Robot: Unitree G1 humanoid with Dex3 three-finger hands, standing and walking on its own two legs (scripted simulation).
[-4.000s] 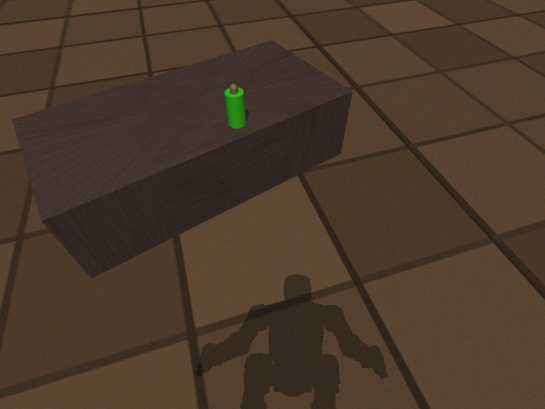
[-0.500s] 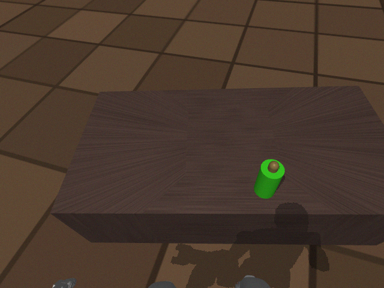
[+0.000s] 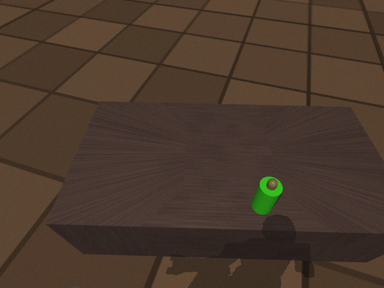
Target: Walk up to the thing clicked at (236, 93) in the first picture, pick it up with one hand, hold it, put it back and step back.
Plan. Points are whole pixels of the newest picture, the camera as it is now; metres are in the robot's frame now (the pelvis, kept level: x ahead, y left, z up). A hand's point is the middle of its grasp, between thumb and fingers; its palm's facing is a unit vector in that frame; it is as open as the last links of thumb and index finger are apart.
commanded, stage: walk up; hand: right
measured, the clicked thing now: (267, 194) +0.47 -0.24 -0.29
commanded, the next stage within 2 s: stand in 0.86 s
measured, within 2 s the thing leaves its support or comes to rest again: neither
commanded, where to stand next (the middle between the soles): +0.07 +0.01 m, yaw -2 degrees
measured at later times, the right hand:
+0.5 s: hand out of the picture +0.10 -0.26 -0.15, palm faces +0.00 +0.95 -0.32, open 7.3 cm
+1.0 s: hand out of the picture +0.09 -0.26 -0.14, palm faces +0.01 +0.94 -0.33, open 7.3 cm
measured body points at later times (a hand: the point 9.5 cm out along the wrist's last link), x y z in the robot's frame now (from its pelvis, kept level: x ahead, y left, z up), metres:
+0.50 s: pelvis +0.01 +0.00 +0.01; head +0.02 -0.01 +0.46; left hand +0.09 +0.31 -0.12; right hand +0.10 -0.31 -0.12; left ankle -0.01 +0.13 -0.73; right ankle +0.04 -0.15 -0.73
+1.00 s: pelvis +0.01 -0.01 +0.01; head +0.02 -0.01 +0.46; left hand +0.11 +0.30 -0.12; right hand +0.09 -0.31 -0.12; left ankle -0.01 +0.13 -0.73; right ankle +0.04 -0.15 -0.73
